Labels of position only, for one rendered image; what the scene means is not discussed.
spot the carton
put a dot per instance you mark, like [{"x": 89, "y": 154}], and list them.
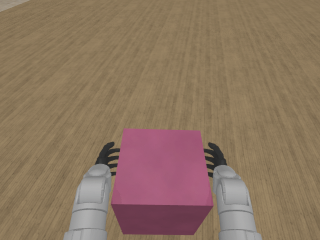
[{"x": 161, "y": 184}]

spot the left robot forearm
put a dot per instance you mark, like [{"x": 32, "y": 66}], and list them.
[{"x": 90, "y": 208}]

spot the robot right hand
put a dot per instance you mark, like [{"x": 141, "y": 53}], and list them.
[{"x": 217, "y": 159}]

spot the right robot forearm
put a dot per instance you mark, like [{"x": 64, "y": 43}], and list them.
[{"x": 233, "y": 205}]

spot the robot left hand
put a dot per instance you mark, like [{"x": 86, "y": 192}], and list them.
[{"x": 104, "y": 159}]

